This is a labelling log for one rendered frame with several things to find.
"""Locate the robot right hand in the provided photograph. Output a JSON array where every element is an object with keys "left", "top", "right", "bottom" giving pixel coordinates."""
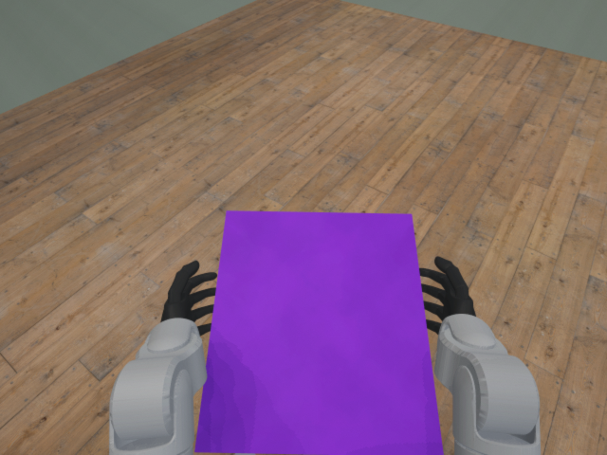
[{"left": 419, "top": 256, "right": 476, "bottom": 334}]

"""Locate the robot left forearm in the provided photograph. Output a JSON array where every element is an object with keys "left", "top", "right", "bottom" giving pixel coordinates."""
[{"left": 109, "top": 318, "right": 207, "bottom": 455}]

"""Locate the carton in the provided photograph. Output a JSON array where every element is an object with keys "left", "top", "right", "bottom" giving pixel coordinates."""
[{"left": 194, "top": 210, "right": 444, "bottom": 455}]

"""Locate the robot right forearm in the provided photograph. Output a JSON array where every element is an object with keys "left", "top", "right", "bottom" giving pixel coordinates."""
[{"left": 434, "top": 314, "right": 541, "bottom": 455}]

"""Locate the robot left hand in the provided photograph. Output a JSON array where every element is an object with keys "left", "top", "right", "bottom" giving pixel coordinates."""
[{"left": 161, "top": 261, "right": 217, "bottom": 336}]

